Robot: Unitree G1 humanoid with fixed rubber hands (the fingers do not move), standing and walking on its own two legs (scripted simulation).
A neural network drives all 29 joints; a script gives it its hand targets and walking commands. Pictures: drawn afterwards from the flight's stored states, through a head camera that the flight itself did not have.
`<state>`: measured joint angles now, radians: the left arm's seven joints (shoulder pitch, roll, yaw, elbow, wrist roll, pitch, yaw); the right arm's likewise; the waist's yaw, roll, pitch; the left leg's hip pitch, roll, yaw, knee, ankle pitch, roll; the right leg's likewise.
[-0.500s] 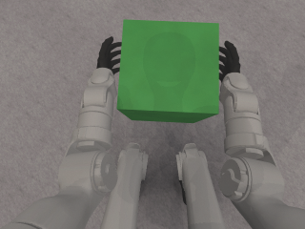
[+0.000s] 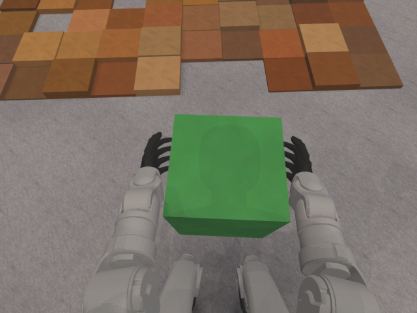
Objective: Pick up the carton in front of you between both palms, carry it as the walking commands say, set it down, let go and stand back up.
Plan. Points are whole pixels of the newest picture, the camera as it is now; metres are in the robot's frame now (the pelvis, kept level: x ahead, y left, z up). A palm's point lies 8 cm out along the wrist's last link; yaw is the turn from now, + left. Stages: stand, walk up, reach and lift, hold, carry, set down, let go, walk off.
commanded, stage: reach and lift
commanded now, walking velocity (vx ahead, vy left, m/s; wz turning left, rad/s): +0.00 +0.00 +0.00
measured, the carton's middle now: (223, 183) +0.38 -0.01 -0.10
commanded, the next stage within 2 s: hold in 1.64 s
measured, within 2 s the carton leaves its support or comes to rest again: neither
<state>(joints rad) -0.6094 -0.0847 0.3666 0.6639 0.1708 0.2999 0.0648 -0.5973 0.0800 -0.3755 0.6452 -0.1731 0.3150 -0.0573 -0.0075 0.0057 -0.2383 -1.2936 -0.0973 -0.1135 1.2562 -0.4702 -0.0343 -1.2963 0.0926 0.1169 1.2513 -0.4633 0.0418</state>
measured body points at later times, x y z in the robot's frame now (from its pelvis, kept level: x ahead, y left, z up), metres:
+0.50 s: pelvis +0.05 +0.00 +0.12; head +0.05 +0.00 +0.57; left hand +0.36 +0.15 +0.11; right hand +0.36 -0.16 +0.10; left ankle +0.05 +0.13 -0.61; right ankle +0.06 -0.13 -0.61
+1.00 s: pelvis +0.03 +0.00 +0.13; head +0.01 +0.00 +0.58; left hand +0.34 +0.15 +0.15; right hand +0.34 -0.16 +0.14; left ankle +0.05 +0.13 -0.61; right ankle +0.06 -0.13 -0.61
